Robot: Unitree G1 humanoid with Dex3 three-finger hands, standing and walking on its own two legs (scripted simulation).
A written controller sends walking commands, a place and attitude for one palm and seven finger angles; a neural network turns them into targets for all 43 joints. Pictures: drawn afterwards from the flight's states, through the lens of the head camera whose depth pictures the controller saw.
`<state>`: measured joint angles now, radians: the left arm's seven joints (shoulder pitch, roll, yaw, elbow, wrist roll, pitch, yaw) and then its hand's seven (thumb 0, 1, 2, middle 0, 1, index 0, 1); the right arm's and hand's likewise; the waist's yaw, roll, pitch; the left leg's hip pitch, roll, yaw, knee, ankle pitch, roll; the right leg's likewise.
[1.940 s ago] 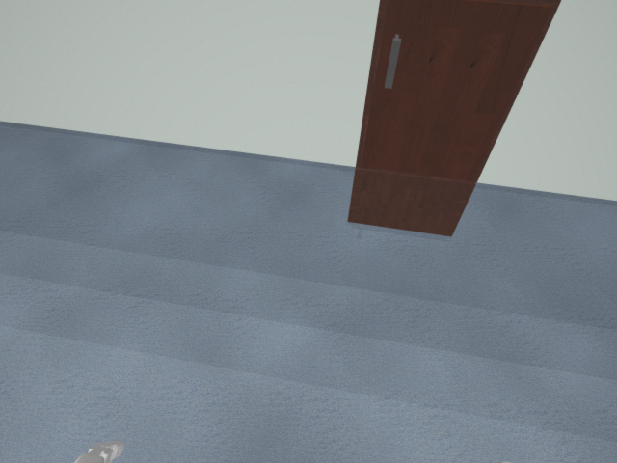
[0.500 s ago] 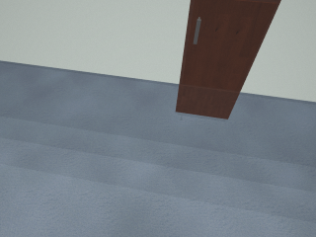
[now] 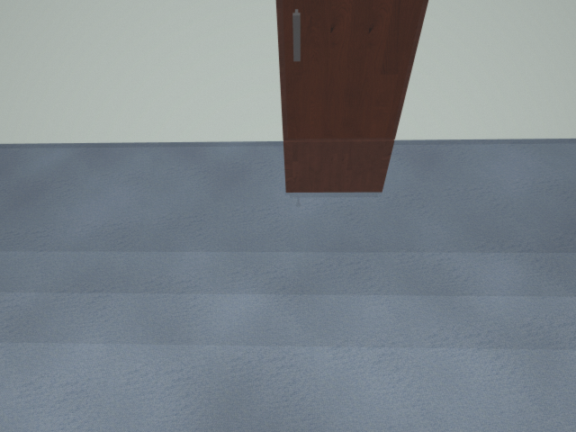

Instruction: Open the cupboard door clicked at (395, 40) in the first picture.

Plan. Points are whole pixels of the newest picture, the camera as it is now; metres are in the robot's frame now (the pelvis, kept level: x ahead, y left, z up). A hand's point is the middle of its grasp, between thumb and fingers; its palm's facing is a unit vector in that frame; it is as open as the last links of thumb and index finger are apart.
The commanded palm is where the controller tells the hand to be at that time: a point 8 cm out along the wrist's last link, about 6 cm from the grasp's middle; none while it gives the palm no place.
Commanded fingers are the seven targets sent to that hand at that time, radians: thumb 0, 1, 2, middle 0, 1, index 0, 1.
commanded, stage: walk to a spot facing it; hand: left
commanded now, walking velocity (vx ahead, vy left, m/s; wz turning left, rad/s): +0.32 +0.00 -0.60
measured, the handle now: (296, 35) +1.23 +0.09 +0.02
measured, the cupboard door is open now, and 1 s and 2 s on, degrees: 0 0 0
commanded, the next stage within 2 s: none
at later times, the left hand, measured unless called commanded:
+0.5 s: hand out of the picture +0.12 +0.24 -0.16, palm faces -0.10 -0.98 -0.18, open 7.4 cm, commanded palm none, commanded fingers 0.00 0.90 0.90 -0.20 -0.30 -0.20 -0.30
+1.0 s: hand (240, 250) +0.50 +0.16 -0.15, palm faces -0.54 -0.83 -0.15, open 7.4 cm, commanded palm none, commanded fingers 0.00 0.90 0.90 -0.20 -0.30 -0.20 -0.30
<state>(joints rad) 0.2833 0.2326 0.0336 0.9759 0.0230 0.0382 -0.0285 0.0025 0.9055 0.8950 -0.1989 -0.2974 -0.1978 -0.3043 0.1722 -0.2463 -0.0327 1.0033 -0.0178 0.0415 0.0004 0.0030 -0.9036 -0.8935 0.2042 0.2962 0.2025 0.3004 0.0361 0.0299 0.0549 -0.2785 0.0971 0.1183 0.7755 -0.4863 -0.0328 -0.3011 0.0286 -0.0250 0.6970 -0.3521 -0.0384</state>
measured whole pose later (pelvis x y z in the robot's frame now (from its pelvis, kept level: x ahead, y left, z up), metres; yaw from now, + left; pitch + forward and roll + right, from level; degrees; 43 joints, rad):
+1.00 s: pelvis +0.31 +0.07 +0.02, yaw -33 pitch +0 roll -2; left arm 0.13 0.20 0.09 0.94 0.03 0.07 -0.03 0.00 0.91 0.90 -0.19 -0.30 -0.19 -0.30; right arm 0.43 -0.14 -0.03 1.07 -0.03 -0.05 -0.04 0.00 -0.91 -0.89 0.20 0.30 0.20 0.30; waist -0.05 -0.03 0.09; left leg -0.03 0.06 0.39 0.43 -0.40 0.05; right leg -0.58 -0.06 -0.10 0.96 -0.21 0.03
